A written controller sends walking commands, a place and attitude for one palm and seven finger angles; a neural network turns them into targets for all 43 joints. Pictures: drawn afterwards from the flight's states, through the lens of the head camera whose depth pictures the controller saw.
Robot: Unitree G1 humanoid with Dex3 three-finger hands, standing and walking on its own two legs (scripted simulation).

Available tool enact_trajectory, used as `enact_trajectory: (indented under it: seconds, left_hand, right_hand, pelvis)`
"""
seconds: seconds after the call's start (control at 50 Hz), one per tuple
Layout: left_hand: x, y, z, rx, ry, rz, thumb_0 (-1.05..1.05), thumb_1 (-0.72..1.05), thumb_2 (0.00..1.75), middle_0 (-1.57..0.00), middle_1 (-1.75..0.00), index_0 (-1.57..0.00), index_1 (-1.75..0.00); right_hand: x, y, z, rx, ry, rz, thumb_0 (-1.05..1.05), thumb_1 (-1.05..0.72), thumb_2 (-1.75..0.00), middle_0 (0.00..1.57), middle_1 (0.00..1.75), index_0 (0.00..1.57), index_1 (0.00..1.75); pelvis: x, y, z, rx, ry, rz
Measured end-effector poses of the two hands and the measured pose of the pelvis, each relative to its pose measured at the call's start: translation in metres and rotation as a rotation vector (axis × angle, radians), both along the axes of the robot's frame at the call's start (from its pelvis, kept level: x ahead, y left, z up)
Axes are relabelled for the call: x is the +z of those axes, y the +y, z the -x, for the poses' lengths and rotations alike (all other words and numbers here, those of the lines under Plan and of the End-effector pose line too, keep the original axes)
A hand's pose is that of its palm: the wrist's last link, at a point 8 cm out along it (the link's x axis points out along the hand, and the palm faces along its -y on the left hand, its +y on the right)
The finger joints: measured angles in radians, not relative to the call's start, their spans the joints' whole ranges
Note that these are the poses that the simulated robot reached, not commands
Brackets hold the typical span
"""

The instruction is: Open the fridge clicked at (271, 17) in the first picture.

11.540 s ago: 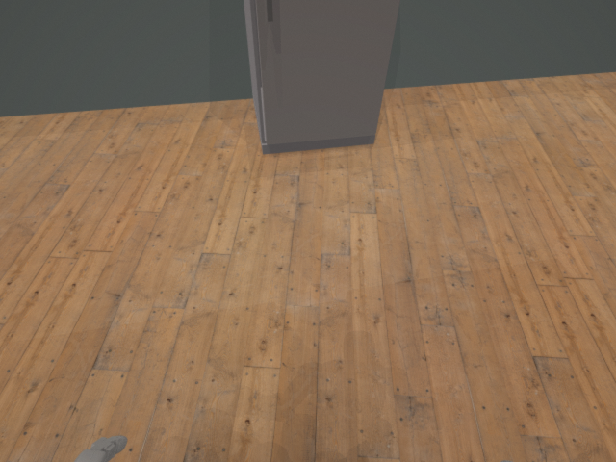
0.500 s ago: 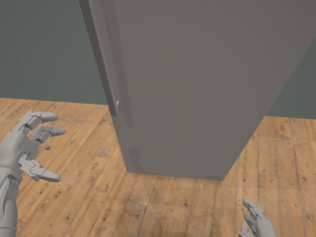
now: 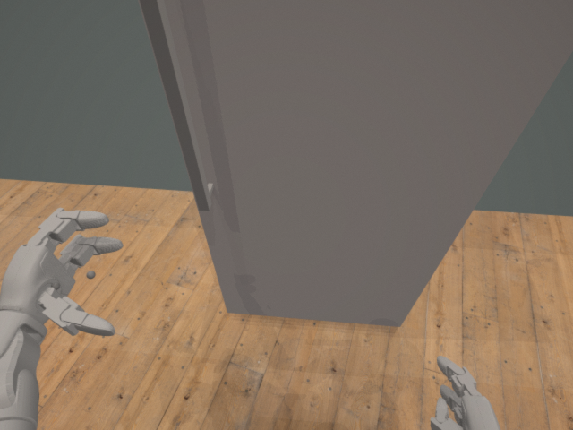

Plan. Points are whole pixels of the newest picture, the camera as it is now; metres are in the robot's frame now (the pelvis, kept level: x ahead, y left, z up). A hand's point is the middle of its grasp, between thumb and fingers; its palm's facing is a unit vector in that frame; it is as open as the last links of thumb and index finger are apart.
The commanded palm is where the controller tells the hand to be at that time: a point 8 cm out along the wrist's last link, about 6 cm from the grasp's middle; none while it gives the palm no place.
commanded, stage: move the hooked fingers beside the handle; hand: left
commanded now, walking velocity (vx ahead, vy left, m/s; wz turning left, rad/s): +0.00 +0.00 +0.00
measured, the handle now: (180, 85) +0.54 +0.21 +0.21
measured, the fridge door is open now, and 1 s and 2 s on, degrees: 0 0 0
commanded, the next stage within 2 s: none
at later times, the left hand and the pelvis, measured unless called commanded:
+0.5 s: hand (109, 236) +0.33 +0.27 +0.10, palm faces +0.01 -1.00 -0.01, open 14.0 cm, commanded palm +0.30 +0.32 +0.09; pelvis +0.00 +0.00 +0.00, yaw +0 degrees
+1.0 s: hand (129, 206) +0.40 +0.28 +0.09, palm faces +0.00 -1.00 +0.01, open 13.9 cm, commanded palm +0.37 +0.33 +0.09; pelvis +0.00 +0.00 -0.01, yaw -1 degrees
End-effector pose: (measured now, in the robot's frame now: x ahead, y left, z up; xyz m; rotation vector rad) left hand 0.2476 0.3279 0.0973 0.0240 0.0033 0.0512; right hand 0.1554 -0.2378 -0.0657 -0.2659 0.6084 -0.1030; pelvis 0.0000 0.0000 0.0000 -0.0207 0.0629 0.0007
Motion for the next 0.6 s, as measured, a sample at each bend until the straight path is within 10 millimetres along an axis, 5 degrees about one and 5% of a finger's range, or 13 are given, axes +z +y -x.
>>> enact_trajectory:
  seconds: [0.2,0.6]
  left_hand:
    - [0.000,0.001,-0.007,0.003,-0.012,0.011,-0.01,-0.50,0.30,-0.30,-1.20,-0.30,-1.20]
    - [-0.002,-0.003,-0.076,-0.052,0.012,0.020,-0.01,-0.50,0.30,-0.30,-1.20,-0.30,-1.20]
  right_hand:
    - [-0.001,0.003,0.000,0.012,0.004,0.007,0.02,-0.90,-0.90,0.20,0.30,0.21,0.31]
    - [-0.016,-0.012,0.044,-0.075,0.153,0.032,0.02,-0.90,-0.90,0.20,0.30,0.21,0.30]
  pelvis:
    - [-0.001,0.002,0.003,0.007,-0.002,-0.001]
    - [-0.003,0.005,0.002,-0.012,0.059,-0.005]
